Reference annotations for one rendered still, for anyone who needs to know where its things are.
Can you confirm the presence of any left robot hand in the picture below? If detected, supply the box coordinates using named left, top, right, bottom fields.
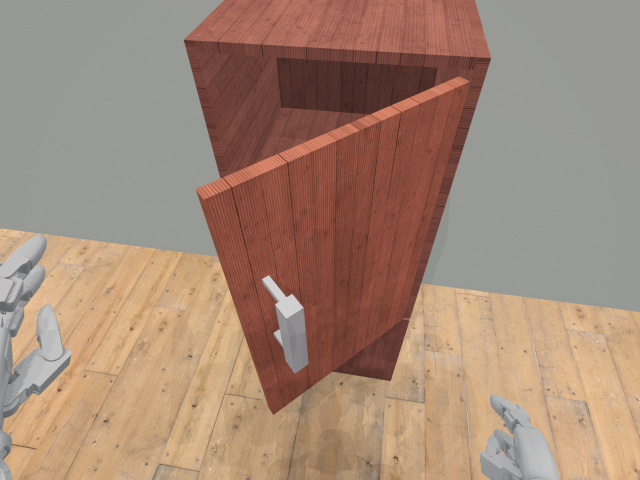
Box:
left=0, top=234, right=72, bottom=430

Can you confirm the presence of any right robot hand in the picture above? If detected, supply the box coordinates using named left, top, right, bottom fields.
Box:
left=480, top=395, right=559, bottom=480

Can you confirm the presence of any handle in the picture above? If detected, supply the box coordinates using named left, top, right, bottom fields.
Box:
left=262, top=275, right=309, bottom=373

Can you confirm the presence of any cupboard door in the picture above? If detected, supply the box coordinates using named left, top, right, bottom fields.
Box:
left=196, top=76, right=470, bottom=415

